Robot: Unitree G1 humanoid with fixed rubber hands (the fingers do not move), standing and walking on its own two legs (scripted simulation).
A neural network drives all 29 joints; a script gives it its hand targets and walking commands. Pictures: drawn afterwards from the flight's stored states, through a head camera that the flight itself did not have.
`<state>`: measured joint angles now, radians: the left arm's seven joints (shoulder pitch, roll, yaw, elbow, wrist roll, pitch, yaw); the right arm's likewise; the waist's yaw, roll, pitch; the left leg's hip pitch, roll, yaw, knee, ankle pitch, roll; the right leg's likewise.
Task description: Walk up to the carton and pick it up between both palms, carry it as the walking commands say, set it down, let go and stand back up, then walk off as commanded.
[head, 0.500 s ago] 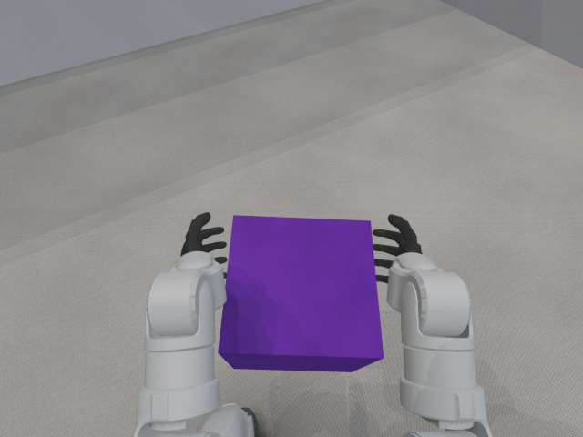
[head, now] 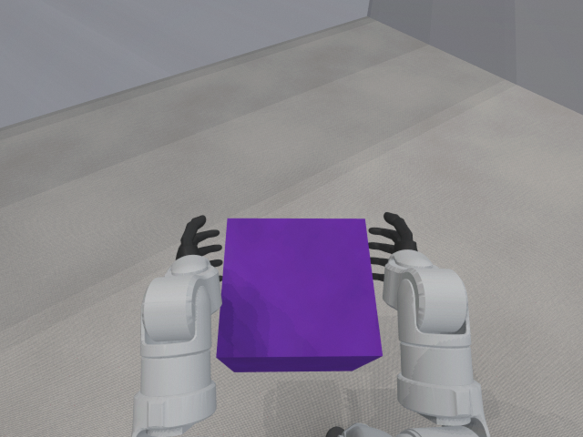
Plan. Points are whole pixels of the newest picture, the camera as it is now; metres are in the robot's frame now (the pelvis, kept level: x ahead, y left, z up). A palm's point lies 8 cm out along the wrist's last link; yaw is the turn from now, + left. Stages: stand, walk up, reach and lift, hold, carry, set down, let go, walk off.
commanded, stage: carry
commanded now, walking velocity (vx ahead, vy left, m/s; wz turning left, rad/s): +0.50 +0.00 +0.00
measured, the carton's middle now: (294, 301) +0.31 +0.00 -0.01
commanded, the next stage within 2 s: none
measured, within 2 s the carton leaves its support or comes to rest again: neither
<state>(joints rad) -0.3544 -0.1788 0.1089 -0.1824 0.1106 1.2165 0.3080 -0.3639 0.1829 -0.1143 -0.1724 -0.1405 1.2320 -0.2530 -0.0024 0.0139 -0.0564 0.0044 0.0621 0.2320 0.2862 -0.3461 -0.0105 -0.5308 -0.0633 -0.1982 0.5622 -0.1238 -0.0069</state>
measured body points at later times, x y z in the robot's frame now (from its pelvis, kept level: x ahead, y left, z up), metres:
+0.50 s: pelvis +0.32 +0.00 -0.02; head +0.33 +0.01 +0.43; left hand +0.63 +0.16 +0.07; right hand +0.64 -0.12 +0.07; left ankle +0.42 +0.10 -0.74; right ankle +0.17 -0.09 -0.73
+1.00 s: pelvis +0.62 -0.03 +0.00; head +0.64 -0.04 +0.45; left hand +0.93 +0.12 +0.07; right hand +0.94 -0.16 +0.07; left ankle +0.50 +0.08 -0.66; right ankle +0.67 -0.10 -0.74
